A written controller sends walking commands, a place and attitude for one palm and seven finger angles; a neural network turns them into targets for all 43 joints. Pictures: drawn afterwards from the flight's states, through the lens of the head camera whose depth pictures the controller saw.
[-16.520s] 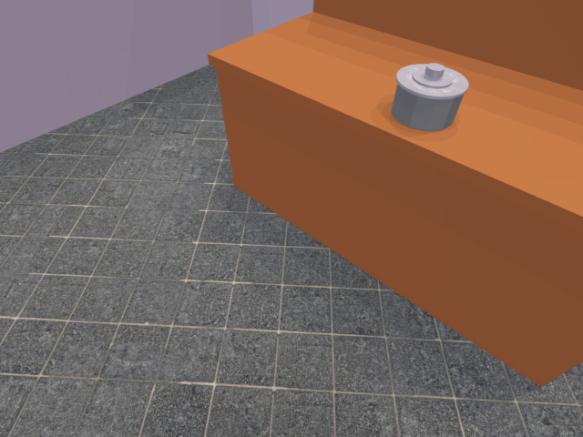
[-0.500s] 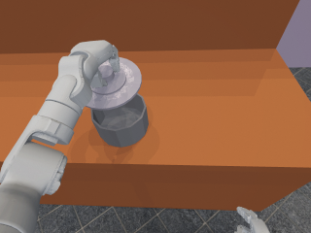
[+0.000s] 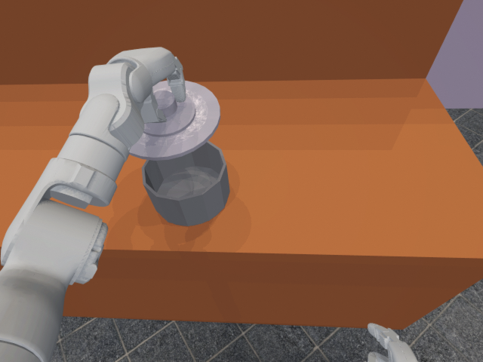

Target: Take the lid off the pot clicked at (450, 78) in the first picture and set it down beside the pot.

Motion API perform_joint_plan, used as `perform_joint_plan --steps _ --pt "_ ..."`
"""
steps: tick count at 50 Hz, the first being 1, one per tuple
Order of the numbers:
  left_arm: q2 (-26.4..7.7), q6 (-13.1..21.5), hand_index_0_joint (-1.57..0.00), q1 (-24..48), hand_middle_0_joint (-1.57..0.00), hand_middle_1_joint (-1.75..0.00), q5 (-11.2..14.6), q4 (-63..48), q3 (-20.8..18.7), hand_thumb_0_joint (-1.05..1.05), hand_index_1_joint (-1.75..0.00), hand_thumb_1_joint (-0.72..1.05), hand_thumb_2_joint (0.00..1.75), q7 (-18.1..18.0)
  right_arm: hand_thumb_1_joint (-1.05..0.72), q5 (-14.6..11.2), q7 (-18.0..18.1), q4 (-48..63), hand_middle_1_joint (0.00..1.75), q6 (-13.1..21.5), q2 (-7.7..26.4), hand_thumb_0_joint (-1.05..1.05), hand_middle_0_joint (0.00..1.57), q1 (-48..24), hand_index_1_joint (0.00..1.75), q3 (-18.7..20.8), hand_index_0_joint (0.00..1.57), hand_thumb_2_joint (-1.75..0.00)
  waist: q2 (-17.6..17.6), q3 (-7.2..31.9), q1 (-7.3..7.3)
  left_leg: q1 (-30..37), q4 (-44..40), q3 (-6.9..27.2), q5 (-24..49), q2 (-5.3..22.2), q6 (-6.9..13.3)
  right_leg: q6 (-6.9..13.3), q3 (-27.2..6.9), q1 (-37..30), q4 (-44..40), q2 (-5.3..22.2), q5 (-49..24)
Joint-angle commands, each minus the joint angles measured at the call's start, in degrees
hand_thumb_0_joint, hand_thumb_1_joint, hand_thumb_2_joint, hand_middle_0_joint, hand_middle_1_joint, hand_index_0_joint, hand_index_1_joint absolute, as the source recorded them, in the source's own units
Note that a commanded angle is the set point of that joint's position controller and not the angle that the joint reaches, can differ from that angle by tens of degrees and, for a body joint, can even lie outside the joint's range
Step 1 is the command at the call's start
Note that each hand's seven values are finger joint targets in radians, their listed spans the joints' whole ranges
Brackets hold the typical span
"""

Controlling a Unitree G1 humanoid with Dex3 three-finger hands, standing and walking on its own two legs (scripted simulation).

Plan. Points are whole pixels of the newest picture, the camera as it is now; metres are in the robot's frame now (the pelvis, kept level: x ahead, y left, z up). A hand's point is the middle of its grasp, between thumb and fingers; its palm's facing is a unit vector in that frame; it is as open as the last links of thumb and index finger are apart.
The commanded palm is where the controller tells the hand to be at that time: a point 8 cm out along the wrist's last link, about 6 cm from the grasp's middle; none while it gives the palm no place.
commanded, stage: move the lid sideways beside the pot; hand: left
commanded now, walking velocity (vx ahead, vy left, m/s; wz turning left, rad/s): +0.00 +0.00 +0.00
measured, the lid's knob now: (162, 104) +0.49 +0.14 +0.18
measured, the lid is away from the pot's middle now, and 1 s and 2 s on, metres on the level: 0.00 0.12 0.24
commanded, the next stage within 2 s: none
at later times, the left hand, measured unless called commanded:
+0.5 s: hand (124, 102) +0.46 +0.19 +0.21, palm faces -0.25 -0.06 -0.97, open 7.7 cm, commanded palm +0.45 +0.20 +0.28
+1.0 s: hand (82, 112) +0.44 +0.25 +0.21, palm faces -0.27 -0.06 -0.96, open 7.7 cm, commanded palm +0.44 +0.25 +0.28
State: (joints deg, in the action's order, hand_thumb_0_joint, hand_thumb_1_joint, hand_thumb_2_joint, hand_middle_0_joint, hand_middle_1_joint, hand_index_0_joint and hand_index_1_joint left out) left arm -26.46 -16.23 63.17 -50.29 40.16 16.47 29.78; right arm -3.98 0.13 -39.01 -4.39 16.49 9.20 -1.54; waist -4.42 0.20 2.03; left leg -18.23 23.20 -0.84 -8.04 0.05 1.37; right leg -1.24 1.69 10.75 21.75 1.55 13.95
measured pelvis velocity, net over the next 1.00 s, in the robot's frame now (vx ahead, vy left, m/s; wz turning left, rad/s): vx -0.01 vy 0.01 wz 0.01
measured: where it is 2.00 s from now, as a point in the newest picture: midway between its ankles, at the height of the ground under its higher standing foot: outside the picture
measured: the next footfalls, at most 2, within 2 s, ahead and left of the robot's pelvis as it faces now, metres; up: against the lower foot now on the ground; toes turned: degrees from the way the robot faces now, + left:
none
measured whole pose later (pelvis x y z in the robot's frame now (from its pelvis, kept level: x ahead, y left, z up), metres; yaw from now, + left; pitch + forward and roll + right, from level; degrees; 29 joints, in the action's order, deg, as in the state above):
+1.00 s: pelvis -0.01 +0.01 +0.00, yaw +1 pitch +3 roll -2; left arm -37.4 -9.5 60.6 -50.7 39.3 11.8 32.2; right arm -4.9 1.3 -38.4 -5.3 16.3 9.1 -1.9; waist -3.4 -1.0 1.1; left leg -20.0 24.1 -0.1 -7.4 -0.2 2.2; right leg -1.9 2.4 11.0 20.0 1.7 12.2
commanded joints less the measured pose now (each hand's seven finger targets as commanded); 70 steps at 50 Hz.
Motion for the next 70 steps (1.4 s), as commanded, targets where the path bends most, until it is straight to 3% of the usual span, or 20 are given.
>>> perform_joint_plan --steps 1,8,10,15,18,19,21,25,31,34,39,45,50,54,56,60,62,66,69,70 --pt "-13.65 1.72 -0.83 40.19 -0.86 -1.05 -2.42 -19.30 -6.54 0.00 -1.05 0.65 0.98 -4.27 -0.90 0.44 0.53 8.76 0.30 3.83 6.48 0.00 0.20 -4.41 0.30 2.92 0.20 -0.90 2.22 28.99 0.32 22.87 1.08 2.11 13.35 -2.30 3.20 3.12 0.37 0.52 -1.46 -3.55 -20.21" --pt "-17.11 0.63 -0.83 33.99 -0.86 -1.05 -2.82 -8.72 -10.19 0.00 -1.05 0.65 0.98 -5.40 -0.90 0.10 0.77 6.99 0.30 2.56 7.27 0.00 0.20 -3.33 0.30 2.76 0.20 -0.90 7.23 22.10 -0.22 17.07 -0.17 1.09 10.40 -1.83 3.12 2.82 0.92 0.81 -1.98 -3.53 -18.55" --pt "-20.95 1.31 -0.83 36.15 -0.86 -1.05 -3.42 -13.85 -12.77 0.00 -1.05 0.65 0.98 -5.94 -0.90 0.39 0.77 7.87 0.30 2.83 7.33 0.00 0.20 -3.28 0.30 2.97 0.20 -0.90 4.74 26.69 -0.89 19.04 -0.21 1.00 12.44 -1.73 3.12 2.91 0.32 -1.91 -1.81 -3.16 -20.34" --pt "-20.17 1.83 -0.83 33.81 -0.86 -1.05 -4.23 -15.83 -11.71 0.00 -1.05 0.65 0.98 -5.48 -0.90 0.42 0.78 9.01 0.30 3.11 7.22 0.00 0.20 -3.94 0.30 3.32 0.20 -0.90 3.05 28.78 -0.74 21.22 1.10 1.31 15.57 -1.58 3.30 3.09 -0.08 -1.98 -1.69 -3.13 -22.35" --pt "-20.08 1.19 -0.83 32.13 -0.86 -1.05 -3.72 -11.98 -11.22 0.00 -1.05 0.65 0.98 -3.76 -0.90 0.10 1.06 8.61 0.30 2.33 7.68 0.00 0.20 -4.06 0.30 3.22 0.20 -0.90 6.26 25.79 -0.13 18.81 1.08 0.73 13.56 -2.02 3.55 2.60 0.04 -1.37 -1.98 -3.00 -22.85" --pt "-19.10 1.52 -0.83 32.29 -0.86 -1.05 -3.08 -14.13 -10.36 0.00 -1.05 0.65 0.98 -3.11 -0.90 -0.01 0.95 8.88 0.30 2.32 7.77 0.00 0.20 -4.03 0.30 3.60 0.20 -0.90 6.12 26.39 0.09 19.69 1.46 0.75 15.24 -2.07 3.70 2.62 0.14 -1.63 -2.11 -2.86 -24.41" --pt "-22.52 1.76 -0.83 30.67 -0.86 -1.05 -3.25 -15.65 -12.75 0.00 -1.05 0.65 0.98 -2.66 -0.90 0.13 1.07 9.41 0.30 2.39 8.02 0.00 0.20 -4.28 0.30 3.45 0.20 -0.90 4.51 27.63 -0.36 20.57 2.15 0.81 17.26 -2.26 3.86 2.58 -0.28 -2.35 -1.69 -2.95 -26.31" --pt "-22.86 2.73 -0.83 30.34 -0.86 -1.05 -2.98 -16.69 -12.01 0.00 -1.05 0.65 0.98 -1.57 -0.90 -0.14 1.10 9.19 0.30 1.63 8.15 0.00 0.20 -3.91 0.30 3.68 0.20 -0.90 4.67 24.93 0.50 20.52 2.25 0.99 17.16 -1.88 3.82 2.45 0.22 -0.55 -2.09 -3.30 -25.14" --pt "-23.41 4.34 -0.83 31.33 -0.86 -1.05 -2.31 -21.25 -11.83 0.00 -1.05 0.65 0.98 -1.48 -0.90 -0.33 0.98 9.25 0.30 1.37 8.36 0.00 0.20 -3.84 0.30 3.70 0.20 -0.90 -0.79 26.04 0.57 23.91 2.29 2.28 19.98 -1.52 3.36 2.80 0.74 2.07 -2.24 -3.92 -22.17" --pt "-26.12 4.74 -0.83 30.98 -0.86 -1.05 -2.00 -21.79 -13.63 0.00 -1.05 0.65 0.98 -1.74 -0.90 -0.41 0.92 9.25 0.30 1.23 8.88 0.00 0.20 -3.74 0.30 3.82 0.20 -0.90 -1.83 26.81 0.28 24.37 2.21 2.82 19.81 -1.41 3.10 3.15 1.06 2.18 -2.39 -3.94 -20.61" --pt "-24.49 5.03 -0.83 32.21 -0.86 -1.05 -1.64 -20.11 -11.86 0.00 -1.05 0.65 0.98 -1.59 -0.90 -0.72 1.21 8.56 0.30 1.38 8.94 0.00 0.20 -3.69 0.30 3.87 0.20 -0.90 -1.11 26.08 0.62 23.88 1.51 2.84 15.22 -1.20 2.88 3.12 1.69 3.56 -2.96 -3.99 -16.75" --pt "-27.22 6.37 -0.83 34.10 -0.86 -1.05 -1.96 -18.06 -13.20 0.00 -1.05 0.65 0.98 -1.69 -0.90 -0.60 1.80 8.01 0.30 1.81 8.90 0.00 0.20 -2.83 0.30 3.55 0.20 -0.90 -1.30 27.64 0.58 23.72 1.05 2.94 13.41 -1.24 2.88 3.11 1.62 3.21 -3.07 -4.17 -15.14" --pt "-28.33 6.74 -0.83 32.71 -0.86 -1.05 -2.19 -6.83 -12.98 0.00 -1.05 0.65 0.98 -0.89 -0.90 -0.99 2.33 6.00 0.30 0.55 9.55 0.00 0.20 -1.06 0.30 3.38 0.20 -0.90 2.94 20.99 0.96 17.71 -0.53 1.97 5.64 -1.16 2.99 2.63 2.01 4.00 -4.35 -4.04 -10.38" --pt "-27.92 9.35 -0.83 37.72 -0.86 -1.05 -2.48 -11.81 -11.63 0.00 -1.05 0.65 0.98 -1.13 -0.90 -0.68 2.51 6.59 0.30 1.28 9.45 0.00 0.20 -1.13 0.30 3.71 0.20 -0.90 -0.90 24.78 1.17 20.80 0.39 2.53 6.38 -1.31 2.95 3.03 2.09 4.90 -4.27 -4.17 -9.73" --pt "-30.42 10.54 -0.83 36.70 -0.86 -1.05 -3.00 -12.24 -13.96 0.00 -1.05 0.65 0.98 -1.30 -0.90 -0.59 2.69 6.66 0.30 1.56 9.53 0.00 0.20 -0.34 0.30 3.73 0.20 -0.90 -2.24 26.13 0.84 22.15 0.53 2.74 7.24 -1.21 3.13 3.18 1.91 4.80 -4.34 -4.36 -9.72" --pt "-31.99 10.88 -0.83 33.71 -0.86 -1.05 -2.21 -7.43 -15.33 0.00 -1.05 0.65 0.98 -0.71 -0.90 -0.77 2.62 5.59 0.30 0.91 10.07 0.00 0.20 1.33 0.30 3.99 0.20 -0.90 -0.79 23.50 1.06 19.77 0.34 2.49 7.97 -1.02 3.18 2.95 2.04 4.17 -4.26 -4.33 -11.00" --pt "-35.86 11.53 -0.83 34.22 -0.86 -1.05 -2.87 -8.50 -18.19 0.00 -1.05 0.65 0.98 -0.85 -0.90 -0.72 2.57 5.85 0.30 0.70 10.54 0.00 0.20 1.59 0.30 4.13 0.20 -0.90 -0.37 24.56 0.44 19.56 0.75 2.35 8.35 -1.20 3.43 3.03 1.74 3.01 -4.13 -4.14 -12.29" --pt "-34.28 12.25 -0.83 33.04 -0.86 -1.05 -3.26 -9.38 -16.82 0.00 -1.05 0.65 0.98 -0.67 -0.90 -0.57 2.45 5.96 0.30 0.57 10.58 0.00 0.20 1.81 0.30 4.44 0.20 -0.90 -2.82 24.99 0.75 20.88 1.57 2.55 11.78 -1.19 3.37 3.19 1.91 3.92 -4.24 -4.41 -13.89" --pt "-38.88 12.57 -0.83 29.38 -0.86 -1.05 -2.94 -5.77 -20.44 0.00 -1.05 0.65 0.98 -0.18 -0.90 -0.71 2.37 5.77 0.30 -0.17 11.43 0.00 0.20 2.64 0.30 4.65 0.20 -0.90 0.31 24.10 0.30 18.23 1.88 2.23 12.24 -1.37 3.54 3.08 1.78 1.95 -3.88 -4.04 -16.43" --pt "-37.91 12.44 -0.83 29.91 -0.86 -1.05 -2.94 -4.97 -19.11 0.00 -1.05 0.65 0.98 0.15 -0.90 -0.82 2.36 5.87 0.30 -0.51 11.12 0.00 0.20 2.25 0.30 4.45 0.20 -0.90 -0.39 23.88 0.75 18.00 1.83 1.94 12.12 -1.49 3.59 2.83 1.59 2.03 -3.72 -4.05 -16.47"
